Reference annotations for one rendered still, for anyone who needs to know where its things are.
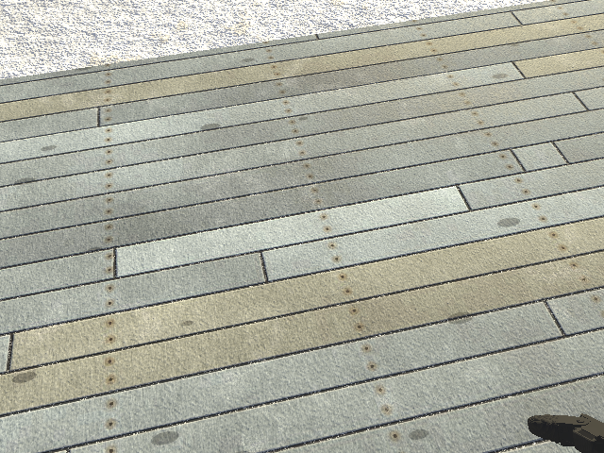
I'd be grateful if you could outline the robot right hand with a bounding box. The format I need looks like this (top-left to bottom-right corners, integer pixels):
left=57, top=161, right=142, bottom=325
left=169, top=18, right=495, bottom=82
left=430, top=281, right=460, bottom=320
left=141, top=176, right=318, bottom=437
left=528, top=413, right=604, bottom=453

